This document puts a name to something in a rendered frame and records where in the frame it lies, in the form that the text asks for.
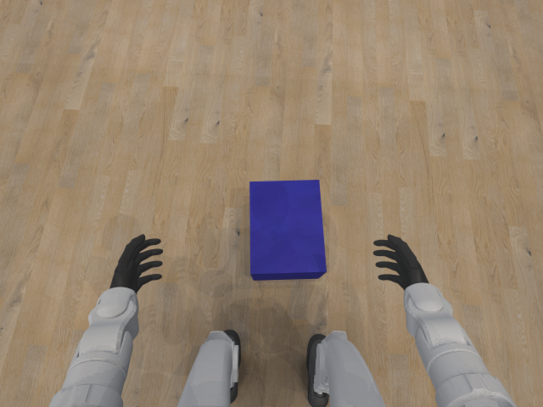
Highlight left robot hand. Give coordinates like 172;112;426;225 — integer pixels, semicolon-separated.
109;234;163;294

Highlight robot right thigh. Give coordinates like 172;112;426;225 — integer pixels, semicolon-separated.
316;339;386;407

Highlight robot thigh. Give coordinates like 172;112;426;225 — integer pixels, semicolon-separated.
316;339;386;407
177;339;239;407

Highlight robot left thigh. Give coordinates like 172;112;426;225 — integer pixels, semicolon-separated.
177;339;239;407

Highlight robot left forearm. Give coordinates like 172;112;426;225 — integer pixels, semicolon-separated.
48;287;139;407

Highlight carton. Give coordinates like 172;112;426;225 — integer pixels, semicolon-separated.
249;180;327;281

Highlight robot right forearm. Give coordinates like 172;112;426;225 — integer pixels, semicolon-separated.
404;282;517;407

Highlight right robot hand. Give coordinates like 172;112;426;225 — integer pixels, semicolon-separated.
373;235;428;291

